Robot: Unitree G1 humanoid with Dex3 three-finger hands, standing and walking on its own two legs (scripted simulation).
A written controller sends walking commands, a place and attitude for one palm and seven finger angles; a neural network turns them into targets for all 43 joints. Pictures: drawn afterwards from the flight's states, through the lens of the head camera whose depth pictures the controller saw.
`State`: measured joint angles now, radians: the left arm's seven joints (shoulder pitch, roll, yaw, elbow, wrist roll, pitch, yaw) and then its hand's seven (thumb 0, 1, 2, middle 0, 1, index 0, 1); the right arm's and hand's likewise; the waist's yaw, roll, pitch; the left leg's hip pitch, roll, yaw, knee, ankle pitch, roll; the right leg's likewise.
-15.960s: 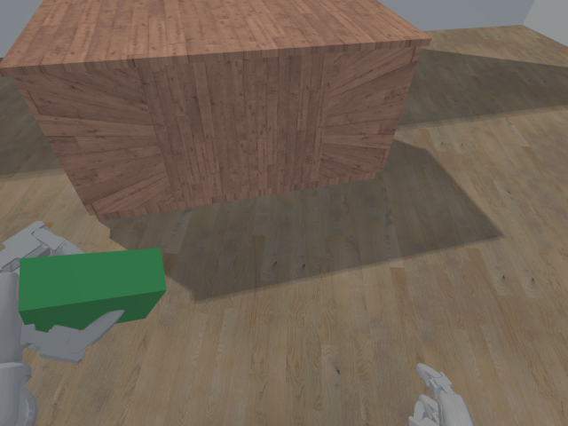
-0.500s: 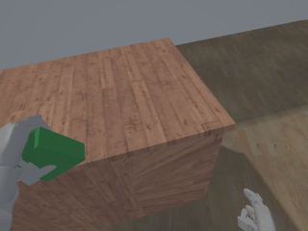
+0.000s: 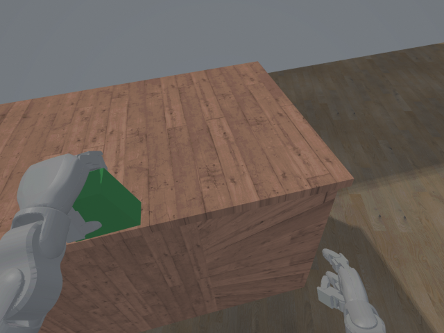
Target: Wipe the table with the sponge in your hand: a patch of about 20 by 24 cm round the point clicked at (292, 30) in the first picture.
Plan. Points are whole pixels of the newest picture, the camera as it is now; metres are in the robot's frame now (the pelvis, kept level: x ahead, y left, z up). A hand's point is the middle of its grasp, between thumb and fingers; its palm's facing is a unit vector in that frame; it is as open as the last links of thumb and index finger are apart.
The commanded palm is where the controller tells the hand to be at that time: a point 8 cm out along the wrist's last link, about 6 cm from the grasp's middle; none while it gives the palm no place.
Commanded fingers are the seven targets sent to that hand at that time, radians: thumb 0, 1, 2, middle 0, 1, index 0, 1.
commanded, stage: turn the palm down, sponge in hand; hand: left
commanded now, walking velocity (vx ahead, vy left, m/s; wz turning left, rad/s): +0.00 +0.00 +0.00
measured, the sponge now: (95, 212) +0.24 +0.27 +0.12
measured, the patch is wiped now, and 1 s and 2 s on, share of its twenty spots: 0.00 0.00 0.00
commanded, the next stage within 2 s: move the sponge above the wiping area in 0.64 s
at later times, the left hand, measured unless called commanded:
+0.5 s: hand (84, 200) +0.23 +0.26 +0.17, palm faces +0.20 -0.04 -0.98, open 8.9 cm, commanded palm +0.19 +0.25 +0.25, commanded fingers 0.00 0.10 1.30 -1.20 -1.60 -1.20 -1.60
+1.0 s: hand (91, 193) +0.25 +0.26 +0.17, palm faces +0.15 -0.06 -0.99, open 8.9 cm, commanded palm +0.21 +0.25 +0.24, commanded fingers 0.00 0.10 1.30 -1.20 -1.60 -1.20 -1.60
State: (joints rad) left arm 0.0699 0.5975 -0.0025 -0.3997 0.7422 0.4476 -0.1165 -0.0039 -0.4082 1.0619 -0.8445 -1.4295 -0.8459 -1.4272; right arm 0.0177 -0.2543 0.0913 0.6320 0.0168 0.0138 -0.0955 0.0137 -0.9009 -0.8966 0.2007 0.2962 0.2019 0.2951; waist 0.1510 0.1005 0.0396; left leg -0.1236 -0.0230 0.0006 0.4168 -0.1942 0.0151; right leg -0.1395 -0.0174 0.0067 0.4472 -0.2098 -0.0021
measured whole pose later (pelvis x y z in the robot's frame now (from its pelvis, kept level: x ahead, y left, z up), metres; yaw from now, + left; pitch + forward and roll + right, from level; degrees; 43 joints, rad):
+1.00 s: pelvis +0.00 -0.03 +0.00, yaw +0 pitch -6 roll +1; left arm -0.04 0.57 -0.03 -0.19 0.85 0.49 -0.11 0.00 -0.41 1.06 -0.85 -1.43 -0.85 -1.43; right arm 0.02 -0.28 0.07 0.69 0.03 0.01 -0.09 0.01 -0.90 -0.90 0.20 0.30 0.20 0.29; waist 0.14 0.13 0.02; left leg -0.12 0.01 -0.02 0.41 -0.19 -0.02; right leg -0.15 0.02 -0.01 0.47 -0.22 -0.04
